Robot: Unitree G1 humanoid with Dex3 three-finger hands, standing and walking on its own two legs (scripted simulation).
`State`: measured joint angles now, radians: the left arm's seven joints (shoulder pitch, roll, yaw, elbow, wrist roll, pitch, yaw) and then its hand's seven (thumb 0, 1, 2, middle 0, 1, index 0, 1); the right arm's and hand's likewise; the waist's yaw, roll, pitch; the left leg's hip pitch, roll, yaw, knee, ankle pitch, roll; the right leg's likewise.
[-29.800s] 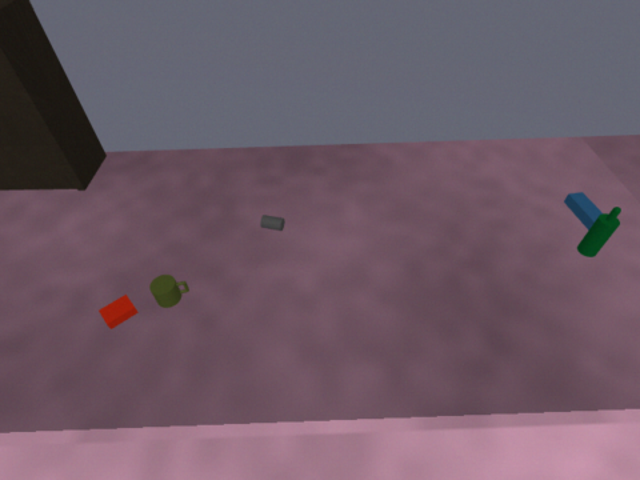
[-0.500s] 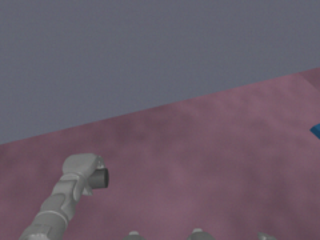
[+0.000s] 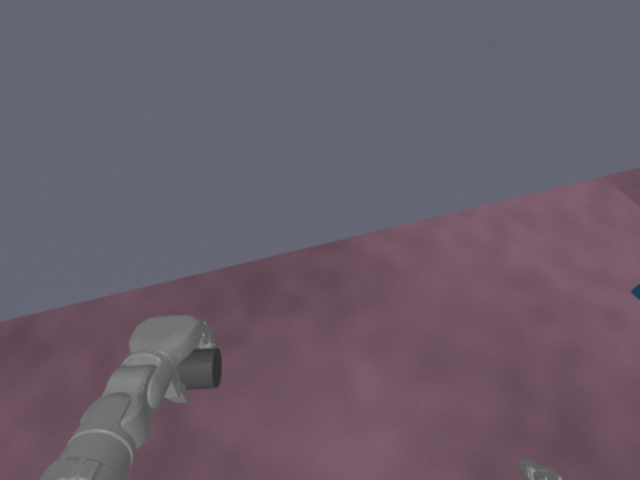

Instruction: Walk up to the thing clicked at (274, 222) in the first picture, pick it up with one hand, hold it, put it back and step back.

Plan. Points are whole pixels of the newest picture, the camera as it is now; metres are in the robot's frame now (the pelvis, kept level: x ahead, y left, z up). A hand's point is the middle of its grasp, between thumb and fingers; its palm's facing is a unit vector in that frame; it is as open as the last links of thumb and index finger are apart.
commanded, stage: hold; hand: left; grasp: from above
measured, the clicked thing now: (185, 369) +0.31 +0.22 -0.09
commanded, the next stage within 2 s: crouch in 1.60 s
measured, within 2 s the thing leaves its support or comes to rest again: neither
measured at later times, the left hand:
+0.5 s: hand (169, 383) +0.27 +0.22 -0.04, palm faces -0.47 -0.03 -0.88, open 8.3 cm
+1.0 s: hand (168, 385) +0.26 +0.21 -0.02, palm faces -0.47 -0.04 -0.88, open 8.3 cm
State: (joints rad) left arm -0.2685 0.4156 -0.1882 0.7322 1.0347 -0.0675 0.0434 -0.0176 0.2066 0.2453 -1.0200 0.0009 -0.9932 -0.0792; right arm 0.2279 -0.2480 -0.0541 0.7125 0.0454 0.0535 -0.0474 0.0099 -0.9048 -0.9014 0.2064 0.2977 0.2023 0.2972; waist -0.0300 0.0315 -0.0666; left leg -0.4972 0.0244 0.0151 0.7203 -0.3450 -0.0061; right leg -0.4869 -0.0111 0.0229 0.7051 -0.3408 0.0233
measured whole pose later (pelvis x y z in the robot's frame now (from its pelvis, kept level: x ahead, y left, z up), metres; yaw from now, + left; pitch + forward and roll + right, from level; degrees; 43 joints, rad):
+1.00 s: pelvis -0.02 +0.00 +0.02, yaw -1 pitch +1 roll +0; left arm -0.20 0.43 -0.20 0.58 0.98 -0.10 -0.07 -0.01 0.22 0.20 -1.03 0.00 -1.02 -0.05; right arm 0.17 -0.25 -0.02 0.68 0.06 0.06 -0.08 0.01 -0.91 -0.91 0.21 0.30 0.20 0.30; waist 0.00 0.05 0.00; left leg -0.33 0.02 0.03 0.55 -0.24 -0.01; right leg -0.34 -0.01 0.04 0.56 -0.25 0.02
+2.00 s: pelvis +0.00 -0.01 +0.01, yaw +0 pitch +5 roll +0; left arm -0.25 0.42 -0.18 0.74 1.06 -0.17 0.04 -0.01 0.27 0.15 -0.98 -0.05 -0.97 -0.08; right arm 0.17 -0.25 -0.04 0.67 0.05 0.12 -0.06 0.01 -0.90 -0.90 0.21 0.30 0.20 0.30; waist -0.02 0.02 -0.02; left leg -0.42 0.02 0.01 0.62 -0.29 -0.01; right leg -0.42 -0.02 0.02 0.63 -0.30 0.02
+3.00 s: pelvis -0.07 +0.00 -0.31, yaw -2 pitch +38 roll -5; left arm -0.78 0.48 -0.04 1.24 1.26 -0.14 0.42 -0.01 0.21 0.27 -0.96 -0.15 -0.95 -0.17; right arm 0.13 -0.24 -0.04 0.73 -0.11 -0.05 0.06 0.01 -0.90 -0.90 0.21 0.30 0.20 0.30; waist -0.16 0.02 -0.16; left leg -2.05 0.01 -0.08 2.06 -0.68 -0.01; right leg -2.00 0.00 -0.03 2.02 -0.69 0.03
